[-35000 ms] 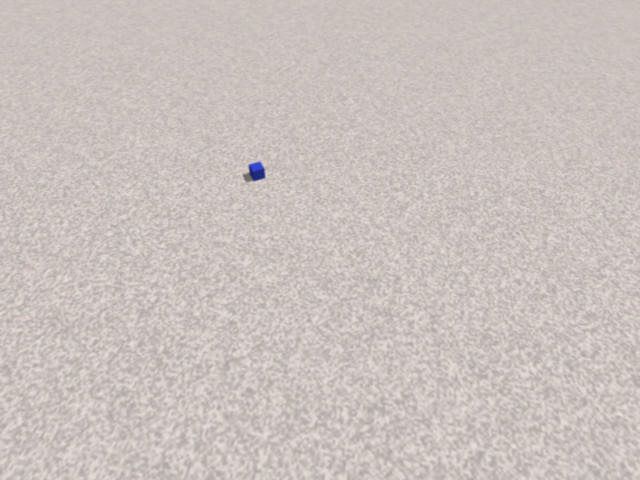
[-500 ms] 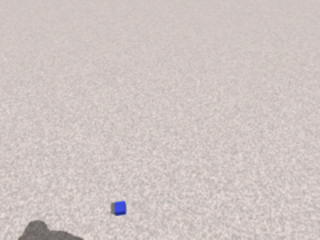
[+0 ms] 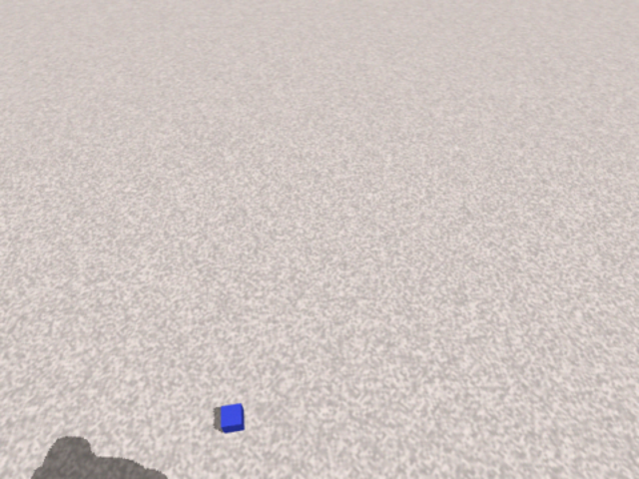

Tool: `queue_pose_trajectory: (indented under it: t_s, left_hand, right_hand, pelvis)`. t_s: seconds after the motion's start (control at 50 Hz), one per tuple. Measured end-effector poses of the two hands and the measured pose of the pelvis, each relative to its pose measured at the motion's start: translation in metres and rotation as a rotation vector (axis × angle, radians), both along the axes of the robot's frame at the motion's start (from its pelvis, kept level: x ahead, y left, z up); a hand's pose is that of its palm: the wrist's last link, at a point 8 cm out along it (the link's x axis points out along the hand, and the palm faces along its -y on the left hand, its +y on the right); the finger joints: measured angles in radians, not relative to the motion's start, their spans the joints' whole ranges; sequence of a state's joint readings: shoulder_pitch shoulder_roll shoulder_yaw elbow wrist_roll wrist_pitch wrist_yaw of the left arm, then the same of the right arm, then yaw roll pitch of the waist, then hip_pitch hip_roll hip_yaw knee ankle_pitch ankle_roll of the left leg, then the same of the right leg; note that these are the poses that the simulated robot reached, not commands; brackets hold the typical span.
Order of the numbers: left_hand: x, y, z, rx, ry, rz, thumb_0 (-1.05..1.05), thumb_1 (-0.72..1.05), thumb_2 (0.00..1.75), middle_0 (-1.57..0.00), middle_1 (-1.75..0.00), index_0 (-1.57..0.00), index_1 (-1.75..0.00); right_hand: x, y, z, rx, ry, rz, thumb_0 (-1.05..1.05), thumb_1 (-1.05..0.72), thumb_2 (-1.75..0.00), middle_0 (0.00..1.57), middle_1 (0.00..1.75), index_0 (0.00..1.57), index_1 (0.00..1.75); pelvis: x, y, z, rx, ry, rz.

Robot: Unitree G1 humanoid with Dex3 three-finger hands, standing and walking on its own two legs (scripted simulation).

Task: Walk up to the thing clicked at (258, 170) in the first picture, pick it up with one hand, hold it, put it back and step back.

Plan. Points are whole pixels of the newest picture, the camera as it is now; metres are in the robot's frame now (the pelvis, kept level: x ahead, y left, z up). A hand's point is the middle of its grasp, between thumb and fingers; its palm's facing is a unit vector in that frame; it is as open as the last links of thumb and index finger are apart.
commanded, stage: stand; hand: left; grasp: from above
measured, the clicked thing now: (232, 418) +0.42 +0.26 -0.75
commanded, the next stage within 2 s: step back in 0.84 s
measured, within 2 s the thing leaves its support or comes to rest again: neither
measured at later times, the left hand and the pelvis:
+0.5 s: hand out of the picture +0.09 +0.25 -0.15, palm faces +0.00 -0.94 -0.34, open 7.4 cm; pelvis +0.01 +0.00 +0.00, yaw +0 degrees
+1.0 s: hand out of the picture +0.09 +0.26 -0.16, palm faces +0.00 -0.93 -0.37, open 7.4 cm; pelvis -0.02 +0.00 -0.01, yaw +0 degrees
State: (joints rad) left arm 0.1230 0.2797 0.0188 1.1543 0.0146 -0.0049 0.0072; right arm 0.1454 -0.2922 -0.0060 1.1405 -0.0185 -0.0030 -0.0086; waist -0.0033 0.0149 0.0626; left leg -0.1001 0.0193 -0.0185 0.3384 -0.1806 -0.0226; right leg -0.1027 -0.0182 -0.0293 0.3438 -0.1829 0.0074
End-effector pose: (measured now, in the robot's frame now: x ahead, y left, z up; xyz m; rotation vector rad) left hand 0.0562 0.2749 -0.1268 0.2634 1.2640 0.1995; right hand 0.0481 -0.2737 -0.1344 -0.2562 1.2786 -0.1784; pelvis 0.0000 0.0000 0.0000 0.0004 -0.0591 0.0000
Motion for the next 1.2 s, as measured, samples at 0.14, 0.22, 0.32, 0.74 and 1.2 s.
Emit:
queue_pose_trajectory:
  t_s: [0.14,0.22,0.32,0.74,1.2]
  left_hand:
    - [0.006,0.002,0.001,0.007,0.003,-0.003,0.01,0.9,0.9,-0.2,-0.3,-0.2,-0.3]
    - [0.011,0.006,0.003,0.017,-0.008,-0.007,0.01,0.9,0.9,-0.2,-0.3,-0.2,-0.3]
    - [0.019,0.011,0.006,0.028,-0.031,-0.012,0.01,0.9,0.9,-0.2,-0.3,-0.2,-0.3]
    - [0.022,0.012,0.009,0.034,-0.028,-0.03,0.01,0.9,0.9,-0.2,-0.3,-0.2,-0.3]
    - [0.044,0.073,-0.016,0.064,-0.156,-0.085,0.01,0.9,0.9,-0.2,-0.3,-0.21,-0.3]
  right_hand:
    - [0.007,-0.003,0.001,-0.006,-0.003,0.001,0.0,-0.91,-0.89,0.21,0.3,0.21,0.3]
    - [0.012,-0.008,0.004,-0.018,-0.013,0.001,0.0,-0.91,-0.89,0.21,0.3,0.21,0.3]
    - [0.019,-0.014,0.007,-0.033,-0.032,0.004,0.0,-0.91,-0.89,0.21,0.3,0.21,0.3]
    - [0.019,-0.019,0.008,-0.03,-0.026,0.007,0.0,-0.91,-0.89,0.21,0.3,0.21,0.3]
    - [-0.031,-0.011,0.015,-0.163,-0.001,0.016,0.0,-0.91,-0.89,0.2,0.3,0.21,0.3]
  pelvis:
    - [0.005,-0.001,0.0,0.0,0.005,-0.002]
    - [0.006,-0.001,0.0,0.0,0.006,-0.002]
    - [0.006,-0.001,0.001,0.0,0.006,-0.002]
    - [0.007,-0.004,0.001,0.002,0.012,-0.005]
    - [-0.052,0.041,-0.026,-0.003,0.029,0.001]
